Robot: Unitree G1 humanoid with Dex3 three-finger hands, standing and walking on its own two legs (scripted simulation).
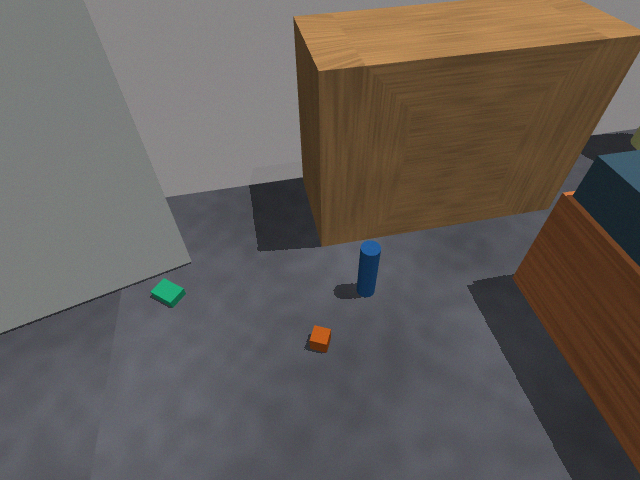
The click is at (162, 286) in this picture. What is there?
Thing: flat box
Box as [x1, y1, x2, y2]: [150, 278, 185, 307]
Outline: 164,278 150,291 154,297 172,307 185,294 183,288
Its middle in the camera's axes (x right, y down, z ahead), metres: -0.58 +0.21 +1.50
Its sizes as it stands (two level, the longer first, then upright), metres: 0.103 0.073 0.035
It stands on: the floor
